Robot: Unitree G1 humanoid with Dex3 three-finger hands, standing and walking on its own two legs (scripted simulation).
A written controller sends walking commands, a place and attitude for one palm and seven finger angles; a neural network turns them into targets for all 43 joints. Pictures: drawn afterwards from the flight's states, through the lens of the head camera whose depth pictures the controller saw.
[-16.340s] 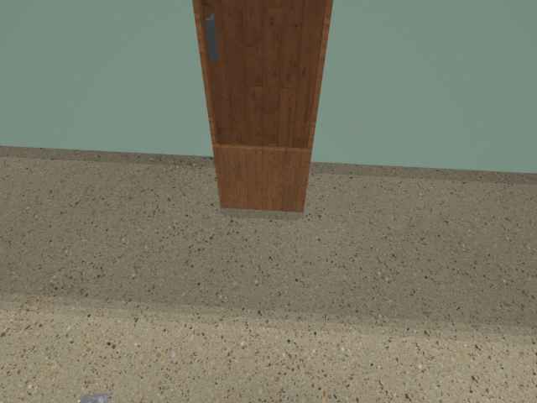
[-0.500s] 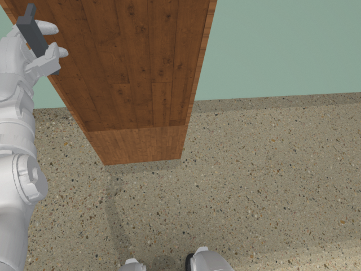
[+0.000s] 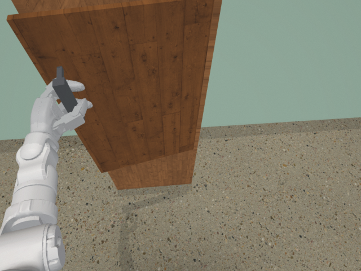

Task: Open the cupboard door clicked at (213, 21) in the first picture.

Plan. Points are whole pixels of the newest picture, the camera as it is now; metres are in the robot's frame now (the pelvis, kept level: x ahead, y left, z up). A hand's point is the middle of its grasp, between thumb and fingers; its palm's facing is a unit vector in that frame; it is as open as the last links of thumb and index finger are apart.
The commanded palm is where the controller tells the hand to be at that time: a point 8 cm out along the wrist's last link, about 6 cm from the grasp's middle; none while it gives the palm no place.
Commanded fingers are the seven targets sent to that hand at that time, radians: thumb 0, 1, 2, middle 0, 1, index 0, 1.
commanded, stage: pull the door open along its arc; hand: left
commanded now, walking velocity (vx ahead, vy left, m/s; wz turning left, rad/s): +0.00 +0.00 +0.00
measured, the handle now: (70, 96) +0.49 +0.22 +0.11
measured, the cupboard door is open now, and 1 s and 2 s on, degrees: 12 47 48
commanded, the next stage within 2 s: open thumb and fingers to let go in 0.52 s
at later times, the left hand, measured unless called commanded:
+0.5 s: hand (131, 167) +0.30 +0.08 +0.11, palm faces +0.43 -0.90 +0.01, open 6.0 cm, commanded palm +0.23 +0.11 +0.11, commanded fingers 0.00 0.90 0.90 -0.40 -1.35 -0.40 -1.35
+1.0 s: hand (143, 172) +0.29 +0.06 +0.11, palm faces +0.42 -0.91 -0.01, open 9.7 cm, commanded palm +0.24 +0.10 +0.11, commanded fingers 0.00 -0.50 0.30 -0.30 -1.20 -0.30 -1.20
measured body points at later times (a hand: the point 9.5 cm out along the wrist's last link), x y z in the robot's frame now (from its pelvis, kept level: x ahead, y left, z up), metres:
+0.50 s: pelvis -0.01 -0.03 +0.01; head -0.01 -0.05 +0.46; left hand +0.27 +0.12 +0.11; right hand +0.19 -0.22 -0.08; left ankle -0.04 +0.11 -0.71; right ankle -0.01 -0.12 -0.71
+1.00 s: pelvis -0.03 -0.04 +0.01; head -0.03 -0.07 +0.46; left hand +0.26 +0.10 +0.12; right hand +0.16 -0.25 -0.10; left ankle -0.04 +0.11 -0.71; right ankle -0.01 -0.12 -0.71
